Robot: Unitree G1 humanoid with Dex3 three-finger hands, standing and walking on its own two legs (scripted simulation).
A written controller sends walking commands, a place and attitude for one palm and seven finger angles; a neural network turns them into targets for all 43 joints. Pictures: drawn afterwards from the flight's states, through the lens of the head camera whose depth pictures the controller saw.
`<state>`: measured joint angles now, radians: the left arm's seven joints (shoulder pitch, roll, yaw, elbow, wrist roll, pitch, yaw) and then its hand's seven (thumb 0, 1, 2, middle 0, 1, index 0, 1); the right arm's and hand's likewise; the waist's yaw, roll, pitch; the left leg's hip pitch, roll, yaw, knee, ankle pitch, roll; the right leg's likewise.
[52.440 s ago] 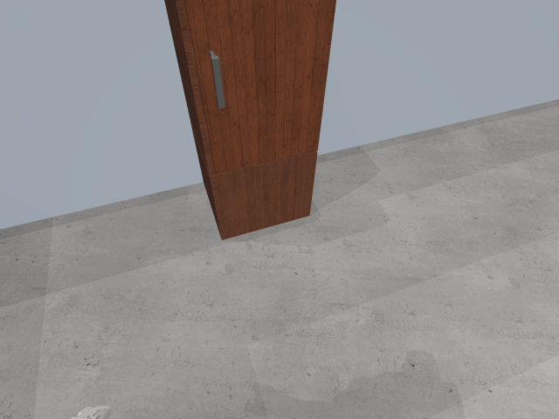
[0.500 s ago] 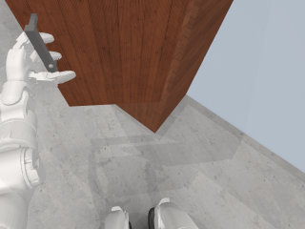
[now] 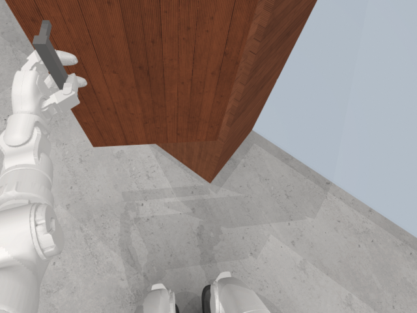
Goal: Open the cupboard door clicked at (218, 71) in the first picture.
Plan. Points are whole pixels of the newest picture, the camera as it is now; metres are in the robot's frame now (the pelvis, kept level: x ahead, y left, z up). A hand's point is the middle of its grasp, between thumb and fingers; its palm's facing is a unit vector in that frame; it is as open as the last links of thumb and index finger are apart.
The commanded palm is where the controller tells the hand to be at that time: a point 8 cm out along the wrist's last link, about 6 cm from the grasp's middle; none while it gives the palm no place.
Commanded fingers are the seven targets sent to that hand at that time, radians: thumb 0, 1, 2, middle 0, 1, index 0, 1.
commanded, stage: pull the door open along its arc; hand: left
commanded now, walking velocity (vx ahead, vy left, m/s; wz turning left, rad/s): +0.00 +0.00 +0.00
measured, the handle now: (60, 65) +0.56 +0.23 +0.08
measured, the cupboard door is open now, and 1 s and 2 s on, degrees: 43 83 92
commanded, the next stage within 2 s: open thumb and fingers to let go in 1.04 s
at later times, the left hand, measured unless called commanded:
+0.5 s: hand (85, 142) +0.41 +0.18 +0.06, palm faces +0.03 -1.00 +0.01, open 5.7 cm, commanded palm +0.35 +0.23 +0.07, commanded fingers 0.00 0.90 0.90 -0.40 -1.35 -0.40 -1.35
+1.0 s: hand (149, 196) +0.31 +0.07 +0.07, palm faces +0.45 -0.89 +0.00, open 5.8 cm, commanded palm +0.24 +0.10 +0.07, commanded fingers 0.00 0.90 0.90 -0.40 -1.35 -0.40 -1.35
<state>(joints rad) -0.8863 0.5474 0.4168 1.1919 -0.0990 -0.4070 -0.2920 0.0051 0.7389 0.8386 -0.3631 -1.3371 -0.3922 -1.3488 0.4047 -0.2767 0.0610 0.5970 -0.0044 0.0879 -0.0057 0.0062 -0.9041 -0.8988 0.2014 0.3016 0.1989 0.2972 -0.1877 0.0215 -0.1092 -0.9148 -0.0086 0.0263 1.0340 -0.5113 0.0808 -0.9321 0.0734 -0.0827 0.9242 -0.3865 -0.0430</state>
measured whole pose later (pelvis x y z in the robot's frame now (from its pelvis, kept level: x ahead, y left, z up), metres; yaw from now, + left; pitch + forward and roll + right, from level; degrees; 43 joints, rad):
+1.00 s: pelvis +0.00 -0.05 +0.02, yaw +4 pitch +12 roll +0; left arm 0.01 -0.08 -0.10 0.24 0.03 -0.28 0.52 0.02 0.74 0.79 -0.32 -1.32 -0.35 -1.33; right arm 0.22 -0.18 0.02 0.56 -0.06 0.02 0.03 0.01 -0.90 -0.90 0.20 0.30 0.20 0.30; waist -0.01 0.03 -0.15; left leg -0.65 -0.04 0.00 0.92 -0.47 0.02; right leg -0.70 0.05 -0.10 0.90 -0.41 -0.10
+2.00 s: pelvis -0.01 -0.06 +0.01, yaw +5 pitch +11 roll +1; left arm 0.08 -0.09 -0.20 0.18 0.06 -0.26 0.53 -0.01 -0.49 0.30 -0.34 -0.70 -0.36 -0.71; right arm 0.20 -0.19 0.01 0.58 -0.06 -0.01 0.00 0.02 -0.91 -0.90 0.20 0.30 0.20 0.30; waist -0.01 0.03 -0.14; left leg -0.66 -0.04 -0.02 0.93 -0.46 0.00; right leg -0.70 0.04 -0.12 0.92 -0.41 -0.12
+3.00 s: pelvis +0.00 -0.03 +0.00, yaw +3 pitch +13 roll +0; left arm 0.53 0.13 -0.16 -0.24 -0.08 -0.30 -0.01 -0.02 -0.49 0.30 -0.20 -0.32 -0.21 -0.33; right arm 0.27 -0.22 0.04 0.39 0.01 -0.05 0.00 0.02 -0.90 -0.90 0.20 0.30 0.20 0.30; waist 0.00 0.04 -0.15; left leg -0.73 -0.04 0.02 1.06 -0.55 0.04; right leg -0.78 0.05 -0.09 1.03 -0.48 -0.08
